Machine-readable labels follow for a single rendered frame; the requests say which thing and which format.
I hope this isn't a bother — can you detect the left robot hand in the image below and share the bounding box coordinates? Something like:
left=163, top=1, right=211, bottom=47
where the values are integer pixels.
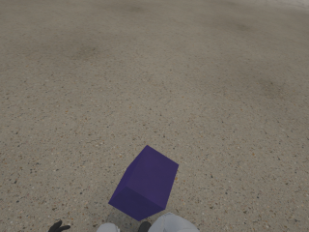
left=48, top=220, right=70, bottom=232

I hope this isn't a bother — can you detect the carton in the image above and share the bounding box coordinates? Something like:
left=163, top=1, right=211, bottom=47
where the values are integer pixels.
left=108, top=145, right=179, bottom=221

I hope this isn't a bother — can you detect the robot right thigh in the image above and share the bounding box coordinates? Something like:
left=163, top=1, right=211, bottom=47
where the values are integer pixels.
left=154, top=215, right=200, bottom=232

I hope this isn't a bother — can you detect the robot right foot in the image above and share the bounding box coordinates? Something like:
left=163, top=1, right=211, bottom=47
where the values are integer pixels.
left=138, top=221, right=152, bottom=232

